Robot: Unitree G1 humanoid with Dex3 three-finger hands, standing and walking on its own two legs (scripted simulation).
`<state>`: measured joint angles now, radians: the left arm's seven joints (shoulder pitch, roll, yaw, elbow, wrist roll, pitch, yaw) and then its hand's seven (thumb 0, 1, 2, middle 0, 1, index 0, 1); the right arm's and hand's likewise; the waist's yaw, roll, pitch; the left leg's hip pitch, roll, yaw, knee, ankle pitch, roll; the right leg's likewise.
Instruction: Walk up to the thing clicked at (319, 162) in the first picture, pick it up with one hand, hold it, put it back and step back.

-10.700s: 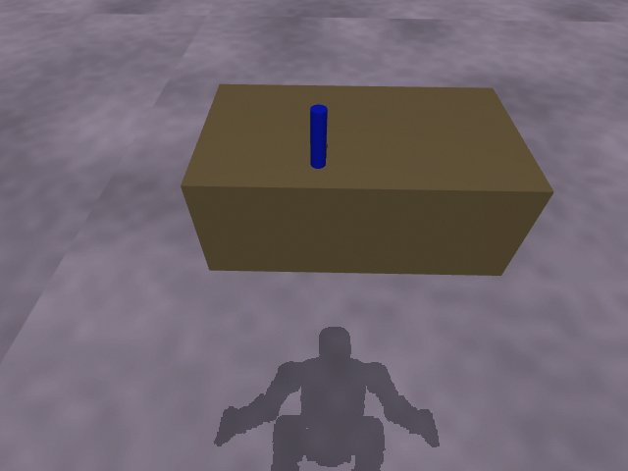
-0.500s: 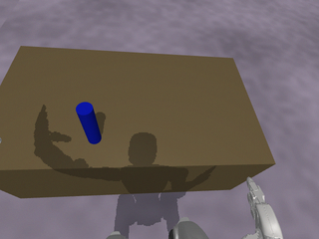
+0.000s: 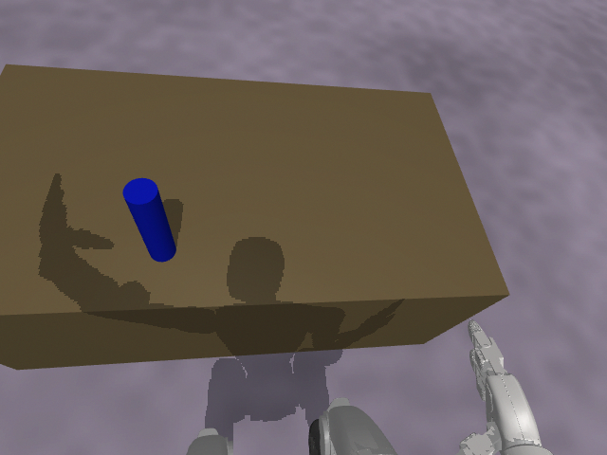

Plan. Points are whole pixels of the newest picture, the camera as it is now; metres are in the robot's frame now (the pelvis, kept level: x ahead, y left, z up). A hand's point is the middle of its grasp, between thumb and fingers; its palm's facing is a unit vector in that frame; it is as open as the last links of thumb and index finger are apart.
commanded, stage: approach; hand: left
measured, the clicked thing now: (153, 224) +0.52 +0.20 -0.15
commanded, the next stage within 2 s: close in in 0.46 s
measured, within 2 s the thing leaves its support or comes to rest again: neither
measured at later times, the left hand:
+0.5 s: hand (94, 244) +0.47 +0.28 -0.13, palm faces +0.13 -0.99 +0.05, open 17.7 cm
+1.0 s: hand (148, 243) +0.49 +0.21 -0.17, palm faces +0.11 -0.99 +0.01, open 17.5 cm
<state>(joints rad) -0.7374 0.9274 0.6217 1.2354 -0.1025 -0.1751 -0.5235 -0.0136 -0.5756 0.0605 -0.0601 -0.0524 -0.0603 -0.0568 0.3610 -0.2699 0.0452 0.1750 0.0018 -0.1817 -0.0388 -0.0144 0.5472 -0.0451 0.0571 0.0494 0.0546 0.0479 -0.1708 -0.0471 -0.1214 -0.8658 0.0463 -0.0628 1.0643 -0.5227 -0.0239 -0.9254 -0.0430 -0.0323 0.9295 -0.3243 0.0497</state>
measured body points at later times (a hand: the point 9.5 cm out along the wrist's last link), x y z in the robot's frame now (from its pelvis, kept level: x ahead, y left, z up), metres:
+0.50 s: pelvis -0.04 +0.00 -0.10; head +0.17 +0.08 +0.29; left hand +0.46 +0.34 -0.13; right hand +0.14 -0.26 -0.05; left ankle -0.01 +0.13 -0.67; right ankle +0.06 -0.16 -0.67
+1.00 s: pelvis -0.06 +0.00 -0.15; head +0.15 +0.08 +0.24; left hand +0.48 +0.26 -0.17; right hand +0.11 -0.26 -0.03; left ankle -0.01 +0.13 -0.67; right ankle +0.06 -0.16 -0.67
